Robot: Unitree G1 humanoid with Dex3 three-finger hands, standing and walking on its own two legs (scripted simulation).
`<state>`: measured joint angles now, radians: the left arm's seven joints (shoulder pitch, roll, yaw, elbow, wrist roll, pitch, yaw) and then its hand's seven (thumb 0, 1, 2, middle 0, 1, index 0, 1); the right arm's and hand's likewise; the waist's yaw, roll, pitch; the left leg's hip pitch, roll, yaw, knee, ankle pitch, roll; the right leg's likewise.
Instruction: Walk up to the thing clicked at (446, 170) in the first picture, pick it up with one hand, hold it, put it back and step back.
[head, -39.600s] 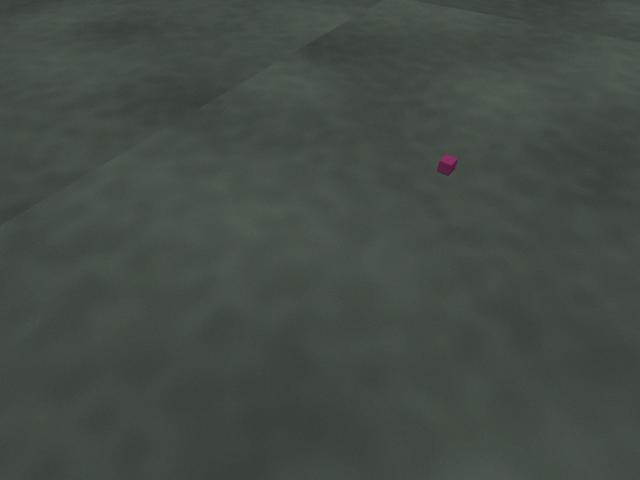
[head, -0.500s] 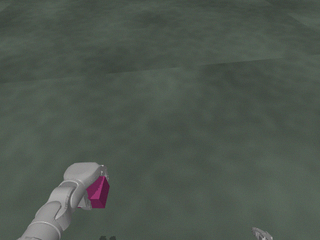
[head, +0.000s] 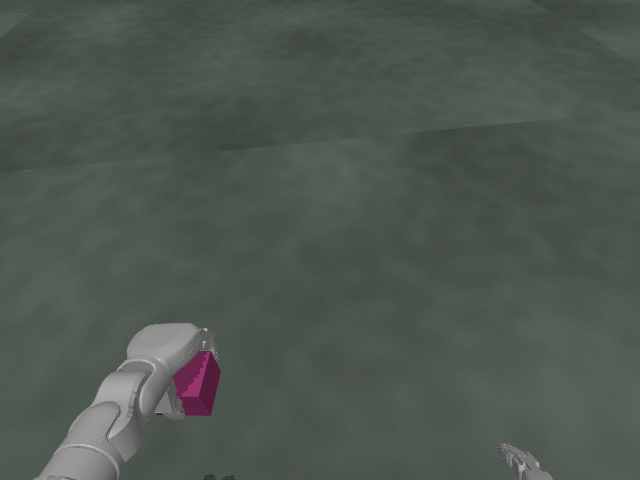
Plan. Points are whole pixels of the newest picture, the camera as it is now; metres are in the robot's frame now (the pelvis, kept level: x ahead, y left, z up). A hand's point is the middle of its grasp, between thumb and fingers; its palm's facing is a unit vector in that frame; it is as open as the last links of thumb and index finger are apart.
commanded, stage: hold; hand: left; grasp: from above
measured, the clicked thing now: (183, 383) +0.29 +0.22 -0.07
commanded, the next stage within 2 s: crouch in 0.44 s
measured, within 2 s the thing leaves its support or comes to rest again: neither
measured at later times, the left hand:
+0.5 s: hand (172, 370) +0.30 +0.23 -0.04, palm faces -0.48 -0.05 -0.88, open 9.6 cm
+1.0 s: hand (193, 393) +0.31 +0.24 -0.15, palm faces -0.44 +0.04 -0.90, open 9.6 cm
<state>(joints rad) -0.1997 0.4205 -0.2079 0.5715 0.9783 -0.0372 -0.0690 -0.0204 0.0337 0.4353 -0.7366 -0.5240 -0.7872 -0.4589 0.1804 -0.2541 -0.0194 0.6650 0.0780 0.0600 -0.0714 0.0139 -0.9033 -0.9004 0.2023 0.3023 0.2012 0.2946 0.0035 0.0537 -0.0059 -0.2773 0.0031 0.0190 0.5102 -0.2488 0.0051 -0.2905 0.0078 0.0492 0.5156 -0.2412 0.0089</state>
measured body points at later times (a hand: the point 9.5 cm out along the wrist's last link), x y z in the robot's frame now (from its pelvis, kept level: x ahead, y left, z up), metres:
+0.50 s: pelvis +0.01 +0.01 +0.00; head +0.02 -0.01 +0.45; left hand +0.32 +0.23 +0.01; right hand +0.15 -0.25 -0.11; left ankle +0.01 +0.12 -0.74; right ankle +0.02 -0.13 -0.74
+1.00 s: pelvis -0.01 +0.01 -0.06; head +0.06 +0.02 +0.39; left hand +0.33 +0.23 -0.10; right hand +0.11 -0.27 -0.17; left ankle +0.01 +0.12 -0.74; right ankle +0.02 -0.13 -0.74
